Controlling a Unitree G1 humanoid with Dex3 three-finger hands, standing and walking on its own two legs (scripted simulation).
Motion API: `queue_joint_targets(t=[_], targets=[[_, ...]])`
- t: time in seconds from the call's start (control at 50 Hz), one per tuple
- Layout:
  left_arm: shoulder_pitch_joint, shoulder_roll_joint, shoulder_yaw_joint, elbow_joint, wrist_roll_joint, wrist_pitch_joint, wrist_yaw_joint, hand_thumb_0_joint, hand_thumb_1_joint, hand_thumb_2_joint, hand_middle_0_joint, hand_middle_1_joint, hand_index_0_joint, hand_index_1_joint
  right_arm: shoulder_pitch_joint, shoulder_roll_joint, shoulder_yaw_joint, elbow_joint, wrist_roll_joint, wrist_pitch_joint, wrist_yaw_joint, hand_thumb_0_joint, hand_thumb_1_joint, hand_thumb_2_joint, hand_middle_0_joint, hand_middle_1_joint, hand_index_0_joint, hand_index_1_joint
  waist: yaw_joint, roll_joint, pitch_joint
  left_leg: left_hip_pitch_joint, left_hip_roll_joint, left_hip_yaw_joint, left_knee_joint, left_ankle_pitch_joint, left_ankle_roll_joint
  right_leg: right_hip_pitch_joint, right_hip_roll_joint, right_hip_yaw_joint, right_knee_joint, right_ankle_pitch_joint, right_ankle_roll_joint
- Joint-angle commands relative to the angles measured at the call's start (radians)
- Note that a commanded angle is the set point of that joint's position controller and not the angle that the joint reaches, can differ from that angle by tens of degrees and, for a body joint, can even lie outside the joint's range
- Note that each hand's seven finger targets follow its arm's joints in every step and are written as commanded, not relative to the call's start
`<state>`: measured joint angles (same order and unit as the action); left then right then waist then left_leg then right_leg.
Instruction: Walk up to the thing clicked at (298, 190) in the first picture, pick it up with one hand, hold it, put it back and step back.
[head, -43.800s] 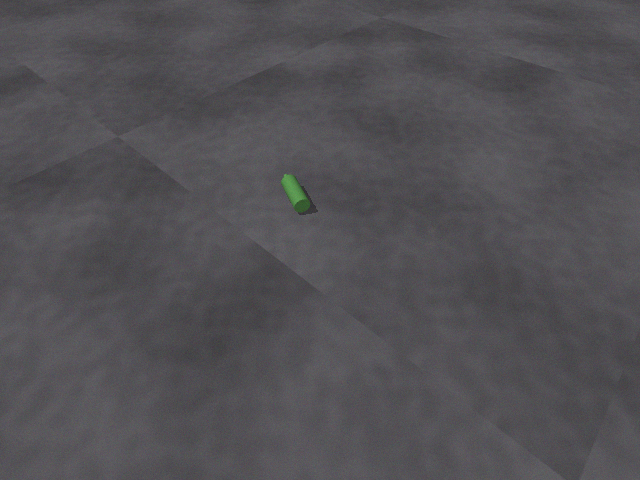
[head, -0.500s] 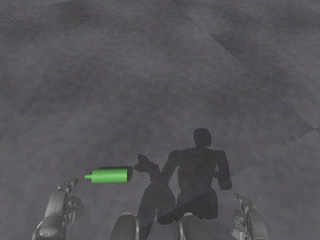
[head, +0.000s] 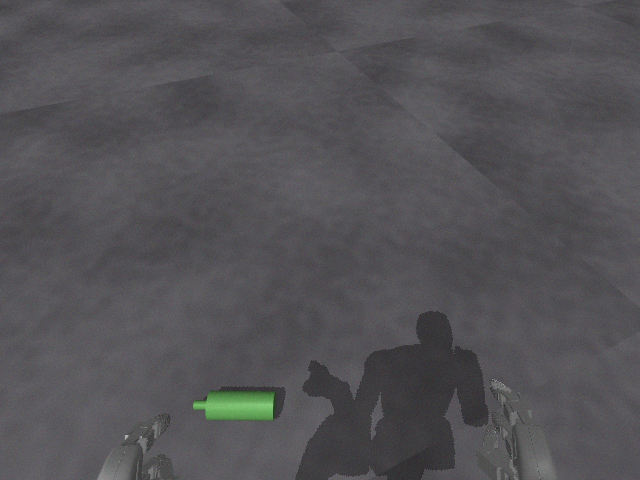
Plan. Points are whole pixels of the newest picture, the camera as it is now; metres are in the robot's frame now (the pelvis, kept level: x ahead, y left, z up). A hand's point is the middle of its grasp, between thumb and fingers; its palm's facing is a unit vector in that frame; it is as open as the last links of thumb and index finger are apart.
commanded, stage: home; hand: left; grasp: from above
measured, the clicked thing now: (234, 405) +0.46 +0.25 -0.68
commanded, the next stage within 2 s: stand in 1.80 s
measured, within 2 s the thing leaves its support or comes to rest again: neither
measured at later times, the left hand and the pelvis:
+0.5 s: hand (176, 476) +0.17 +0.18 -0.05, palm faces +0.04 -0.98 -0.21, open 7.4 cm; pelvis +0.01 +0.00 +0.00, yaw +0 degrees
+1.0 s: hand (172, 479) +0.16 +0.19 -0.05, palm faces +0.04 -0.98 -0.21, open 7.4 cm; pelvis +0.00 +0.00 +0.00, yaw +0 degrees
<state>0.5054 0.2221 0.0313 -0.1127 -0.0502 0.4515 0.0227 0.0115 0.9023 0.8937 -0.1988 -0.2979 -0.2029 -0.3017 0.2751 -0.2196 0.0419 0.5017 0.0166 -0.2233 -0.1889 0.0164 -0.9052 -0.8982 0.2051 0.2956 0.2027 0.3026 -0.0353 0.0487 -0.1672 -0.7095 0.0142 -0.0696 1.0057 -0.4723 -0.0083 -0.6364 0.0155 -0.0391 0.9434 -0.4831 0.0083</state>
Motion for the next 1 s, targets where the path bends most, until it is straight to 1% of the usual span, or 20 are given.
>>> queue_joint_targets(t=[0.0,0.08,0.12,0.16,0.18,0.32,0.36,0.42,0.44,0.48,0.58,0.68,0.7,0.76,0.82,0.84,0.88,0.92,0.96,0.98], targets=[[-0.037,0.107,0.062,-0.209,0.006,-0.049,0.0,0.0,0.9,0.9,-0.2,-0.299,-0.2,-0.299,-0.047,-0.124,-0.057,-0.138,-0.008,-0.069,-0.006,0.0,-0.9,-0.9,0.2,0.3,0.2,0.3,-0.013,0.003,-0.077,0.139,-0.023,0.029,-0.152,0.205,0.026,0.025,0.014,-0.016,-0.162,0.206,-0.006],[-0.034,0.105,0.058,-0.202,0.013,-0.055,0.006,0.0,0.9,0.9,-0.2,-0.299,-0.2,-0.299,-0.057,-0.117,-0.053,-0.136,-0.011,-0.069,-0.004,0.0,-0.9,-0.9,0.2,0.3,0.2,0.3,-0.009,0.014,-0.065,0.128,-0.024,0.021,-0.164,0.164,0.024,0.023,0.015,-0.018,-0.166,0.17,-0.008],[-0.017,0.105,0.058,-0.2,0.012,-0.055,0.007,0.0,0.9,0.899,-0.2,-0.299,-0.2,-0.299,-0.058,-0.12,-0.053,-0.133,-0.008,-0.068,-0.005,0.0,-0.9,-0.9,0.2,0.3,0.2,0.3,-0.002,0.006,-0.063,0.134,-0.021,0.019,-0.166,0.185,0.023,0.029,0.017,-0.02,-0.16,0.184,-0.01],[-0.025,0.107,0.054,-0.209,0.01,-0.056,0.008,0.0,0.9,0.9,-0.2,-0.299,-0.2,-0.299,-0.057,-0.122,-0.055,-0.14,-0.008,-0.065,-0.004,0.0,-0.9,-0.9,0.2,0.3,0.2,0.3,-0.013,0.008,-0.082,0.14,-0.02,0.02,-0.156,0.213,0.025,0.03,0.017,-0.019,-0.157,0.213,-0.008],[-0.019,0.105,0.06,-0.207,0.008,-0.055,0.01,0.0,0.9,0.9,-0.2,-0.299,-0.2,-0.299,-0.058,-0.12,-0.053,-0.138,-0.009,-0.066,-0.005,0.0,-0.9,-0.9,0.2,0.3,0.2,0.3,-0.004,-0.013,-0.082,0.131,-0.021,0.02,-0.152,0.213,0.026,0.039,0.017,-0.021,-0.158,0.214,-0.008],[-0.018,0.103,0.057,-0.207,0.004,-0.055,0.011,0.0,0.9,0.9,-0.2,-0.299,-0.2,-0.299,-0.049,-0.122,-0.054,-0.132,-0.007,-0.064,-0.006,0.0,-0.9,-0.9,0.2,0.3,0.2,0.3,-0.001,-0.01,-0.087,0.137,-0.018,0.021,-0.15,0.231,0.025,0.038,0.016,-0.019,-0.152,0.23,-0.009],[-0.018,0.103,0.053,-0.2,0.002,-0.054,0.008,0.0,0.9,0.9,-0.2,-0.299,-0.2,-0.299,-0.05,-0.123,-0.056,-0.13,-0.008,-0.064,-0.006,0.0,-0.9,-0.9,0.2,0.3,0.2,0.3,-0.01,-0.009,-0.097,0.146,-0.016,0.021,-0.145,0.24,0.025,0.038,0.018,-0.019,-0.152,0.236,-0.008],[-0.015,0.104,0.059,-0.198,0.003,-0.055,0.007,0.0,0.9,0.9,-0.2,-0.3,-0.2,-0.299,-0.046,-0.123,-0.058,-0.129,-0.009,-0.064,-0.005,0.0,-0.9,-0.9,0.2,0.3,0.2,0.3,-0.007,-0.002,-0.088,0.137,-0.016,0.013,-0.155,0.226,0.023,0.035,0.018,-0.021,-0.147,0.219,-0.011],[-0.007,0.103,0.059,-0.189,0.005,-0.052,0.008,0.0,0.9,0.9,-0.2,-0.299,-0.2,-0.299,-0.051,-0.122,-0.057,-0.128,-0.009,-0.063,-0.005,0.0,-0.9,-0.9,0.2,0.3,0.2,0.3,0.005,-0.003,-0.075,0.129,-0.014,0.015,-0.159,0.221,0.021,0.035,0.019,-0.025,-0.145,0.212,-0.012],[-0.016,0.108,0.06,-0.207,0.002,-0.054,0.006,0.0,0.9,0.9,-0.2,-0.3,-0.2,-0.299,-0.047,-0.124,-0.059,-0.133,-0.008,-0.062,-0.004,0.0,-0.9,-0.9,0.2,0.3,0.2,0.3,-0.003,0.001,-0.093,0.141,-0.015,0.015,-0.152,0.242,0.022,0.039,0.019,-0.021,-0.145,0.229,-0.011],[-0.029,0.107,0.053,-0.209,0.004,-0.05,0.006,0.0,0.9,0.9,-0.2,-0.299,-0.2,-0.299,-0.05,-0.125,-0.057,-0.131,-0.007,-0.062,-0.003,0.0,-0.9,-0.9,0.2,0.3,0.2,0.3,-0.009,0.001,-0.073,0.132,-0.015,0.017,-0.159,0.196,0.025,0.026,0.018,-0.018,-0.154,0.198,-0.008],[-0.009,0.111,0.065,-0.213,0.005,-0.052,0.008,0.0,0.9,0.9,-0.2,-0.299,-0.2,-0.299,-0.05,-0.124,-0.061,-0.139,-0.009,-0.062,-0.002,0.0,-0.9,-0.9,0.2,0.3,0.2,0.3,0.002,0.015,-0.088,0.136,-0.011,0.01,-0.161,0.223,0.019,0.035,0.021,-0.024,-0.135,0.207,-0.015],[-0.02,0.101,0.049,-0.208,0.003,-0.052,0.005,0.0,0.9,0.9,-0.2,-0.299,-0.2,-0.299,-0.048,-0.124,-0.058,-0.133,-0.007,-0.058,-0.002,0.0,-0.9,-0.9,0.2,0.3,0.2,0.3,-0.003,0.023,-0.077,0.138,-0.011,0.011,-0.164,0.219,0.019,0.026,0.021,-0.024,-0.138,0.206,-0.014],[-0.022,0.105,0.054,-0.207,0.003,-0.054,0.005,0.0,0.9,0.9,-0.2,-0.299,-0.2,-0.299,-0.054,-0.125,-0.059,-0.137,-0.007,-0.058,0.0,0.0,-0.9,-0.9,0.2,0.3,0.2,0.3,-0.003,0.003,-0.064,0.122,-0.012,0.014,-0.162,0.193,0.022,0.026,0.02,-0.024,-0.146,0.186,-0.013],[-0.014,0.116,0.062,-0.199,0.002,-0.049,0.005,0.0,0.9,0.9,-0.2,-0.299,-0.2,-0.299,-0.049,-0.132,-0.062,-0.139,-0.007,-0.059,0.0,0.0,-0.9,-0.9,0.2,0.3,0.2,0.299,-0.011,0.0,-0.084,0.132,-0.012,0.008,-0.159,0.205,0.023,0.03,0.019,-0.02,-0.143,0.197,-0.012],[-0.022,0.104,0.048,-0.218,0.003,-0.051,0.004,0.0,0.9,0.9,-0.2,-0.299,-0.2,-0.299,-0.05,-0.122,-0.058,-0.141,-0.007,-0.058,0.0,0.0,-0.9,-0.9,0.2,0.3,0.2,0.3,-0.005,0.001,-0.085,0.132,-0.012,0.014,-0.153,0.224,0.023,0.032,0.018,-0.02,-0.143,0.214,-0.012],[-0.015,0.115,0.061,-0.203,0.002,-0.053,0.004,0.0,0.9,0.9,-0.2,-0.299,-0.2,-0.299,-0.05,-0.128,-0.061,-0.139,-0.007,-0.057,-0.001,0.0,-0.9,-0.9,0.2,0.3,0.2,0.3,-0.007,-0.006,-0.096,0.141,-0.013,0.016,-0.146,0.241,0.025,0.039,0.018,-0.019,-0.143,0.231,-0.01],[-0.026,0.108,0.051,-0.206,0.005,-0.052,0.006,0.0,0.9,0.9,-0.2,-0.299,-0.2,-0.299,-0.052,-0.126,-0.059,-0.141,-0.008,-0.055,0.0,0.0,-0.9,-0.9,0.2,0.3,0.2,0.3,-0.012,-0.002,-0.073,0.13,-0.013,0.018,-0.151,0.212,0.025,0.021,0.018,-0.018,-0.148,0.208,-0.009],[-0.018,0.121,0.065,-0.204,0.005,-0.051,0.007,0.0,0.9,0.9,-0.2,-0.299,-0.2,-0.299,-0.05,-0.132,-0.063,-0.135,-0.007,-0.053,0.0,0.0,-0.9,-0.9,0.2,0.3,0.2,0.299,-0.002,0.005,-0.068,0.123,-0.01,0.007,-0.167,0.186,0.022,0.021,0.018,-0.022,-0.144,0.177,-0.014],[-0.026,0.101,0.042,-0.206,0.006,-0.052,0.005,0.0,0.9,0.9,-0.2,-0.299,-0.2,-0.299,-0.054,-0.122,-0.057,-0.14,-0.008,-0.055,0.001,0.0,-0.9,-0.9,0.2,0.3,0.2,0.3,-0.008,0.012,-0.065,0.126,-0.01,0.006,-0.166,0.19,0.022,0.016,0.019,-0.025,-0.144,0.182,-0.014]])
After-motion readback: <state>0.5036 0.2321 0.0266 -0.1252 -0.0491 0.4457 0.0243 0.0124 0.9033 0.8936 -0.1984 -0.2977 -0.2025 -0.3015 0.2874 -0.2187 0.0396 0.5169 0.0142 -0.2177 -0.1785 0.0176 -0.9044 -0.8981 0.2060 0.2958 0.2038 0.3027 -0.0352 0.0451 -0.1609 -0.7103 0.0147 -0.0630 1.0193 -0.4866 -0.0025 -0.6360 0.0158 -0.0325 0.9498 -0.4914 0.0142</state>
